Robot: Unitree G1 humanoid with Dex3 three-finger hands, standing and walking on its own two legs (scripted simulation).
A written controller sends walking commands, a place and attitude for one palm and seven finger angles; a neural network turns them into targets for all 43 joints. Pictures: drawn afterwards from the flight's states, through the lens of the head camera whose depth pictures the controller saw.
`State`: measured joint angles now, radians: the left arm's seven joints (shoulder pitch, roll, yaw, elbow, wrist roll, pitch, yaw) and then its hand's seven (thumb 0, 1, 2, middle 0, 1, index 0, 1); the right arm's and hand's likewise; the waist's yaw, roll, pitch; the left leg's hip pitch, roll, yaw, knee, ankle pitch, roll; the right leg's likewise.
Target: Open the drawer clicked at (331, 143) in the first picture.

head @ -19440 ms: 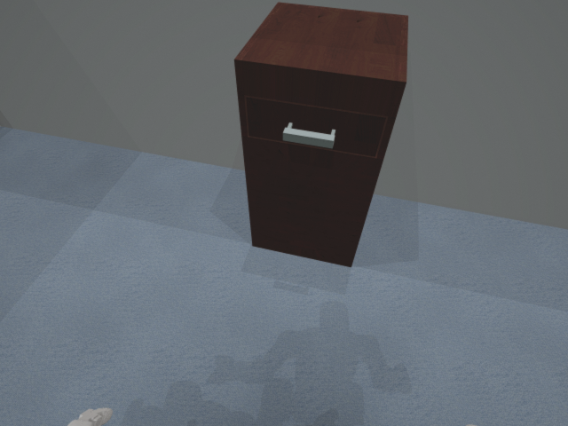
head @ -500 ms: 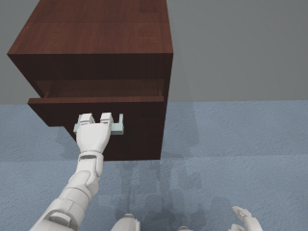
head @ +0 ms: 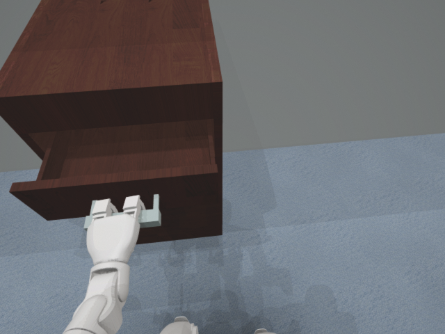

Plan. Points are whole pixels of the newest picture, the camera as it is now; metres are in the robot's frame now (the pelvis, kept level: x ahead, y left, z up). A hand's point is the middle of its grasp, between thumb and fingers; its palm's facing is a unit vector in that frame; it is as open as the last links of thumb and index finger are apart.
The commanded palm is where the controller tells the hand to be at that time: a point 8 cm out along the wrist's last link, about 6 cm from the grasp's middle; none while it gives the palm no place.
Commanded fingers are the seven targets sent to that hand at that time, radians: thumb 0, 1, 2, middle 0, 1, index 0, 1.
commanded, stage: pull the drawer open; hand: left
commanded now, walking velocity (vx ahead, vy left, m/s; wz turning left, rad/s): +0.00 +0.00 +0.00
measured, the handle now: (125, 211) +0.36 +0.20 -0.04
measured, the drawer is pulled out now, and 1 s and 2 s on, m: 0.14 0.30 0.30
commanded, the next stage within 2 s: open the thumb to release the handle in 1.10 s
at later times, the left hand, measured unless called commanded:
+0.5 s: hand (122, 300) +0.20 +0.18 -0.06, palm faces -0.05 -0.15 -0.99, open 6.4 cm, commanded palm +0.15 +0.17 -0.01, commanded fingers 0.00 0.90 0.90 -0.40 -1.35 -0.40 -1.35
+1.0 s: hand out of the picture +0.14 +0.17 -0.05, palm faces -0.08 -0.17 -0.98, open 6.6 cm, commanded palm +0.09 +0.17 -0.01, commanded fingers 0.00 0.90 0.90 -0.40 -1.35 -0.40 -1.35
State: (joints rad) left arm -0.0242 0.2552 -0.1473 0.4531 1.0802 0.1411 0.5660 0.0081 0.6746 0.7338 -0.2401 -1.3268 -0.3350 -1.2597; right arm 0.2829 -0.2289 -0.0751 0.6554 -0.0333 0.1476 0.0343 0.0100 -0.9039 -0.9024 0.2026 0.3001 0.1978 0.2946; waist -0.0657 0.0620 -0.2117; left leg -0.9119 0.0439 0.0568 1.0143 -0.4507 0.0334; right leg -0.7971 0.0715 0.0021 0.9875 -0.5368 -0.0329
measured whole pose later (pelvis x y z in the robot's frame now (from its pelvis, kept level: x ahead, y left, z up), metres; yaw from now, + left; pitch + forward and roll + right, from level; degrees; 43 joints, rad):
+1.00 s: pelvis +0.00 -0.03 -0.04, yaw +2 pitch +21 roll +1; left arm 0.63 0.26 -0.09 -0.08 1.10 -0.10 0.53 0.05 0.65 0.73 -0.19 -1.29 -0.32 -1.24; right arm 0.14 -0.21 -0.01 0.46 -0.08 0.11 0.09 0.01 -0.90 -0.90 0.20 0.30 0.20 0.29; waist 0.04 0.06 -0.25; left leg -1.03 0.03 0.03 1.20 -0.53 -0.01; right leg -0.92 0.06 -0.03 1.23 -0.66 -0.08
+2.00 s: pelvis -0.03 -0.02 -0.03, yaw +4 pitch +18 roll -1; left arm 0.44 0.27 -0.16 0.07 1.11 0.01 0.59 0.00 -0.48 0.30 -0.27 -1.20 -0.32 -1.20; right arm 0.14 -0.23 -0.02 0.52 -0.06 0.12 0.03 0.01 -0.90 -0.90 0.20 0.30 0.20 0.29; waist 0.04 0.08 -0.22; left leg -1.01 0.02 -0.01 1.18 -0.48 0.00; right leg -0.89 0.05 -0.07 1.19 -0.61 -0.07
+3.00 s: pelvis -0.02 -0.02 +0.00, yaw +3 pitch +12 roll -1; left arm 0.50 0.29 -0.20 -0.07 1.06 0.07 0.50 0.00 -0.49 0.30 -0.32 -1.20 -0.32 -1.20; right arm 0.15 -0.22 0.00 0.48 -0.03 0.13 0.06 0.01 -0.90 -0.90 0.20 0.30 0.20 0.29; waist 0.05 0.08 -0.18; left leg -0.77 0.01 0.01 0.99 -0.43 0.01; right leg -0.65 0.05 -0.04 0.99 -0.55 -0.05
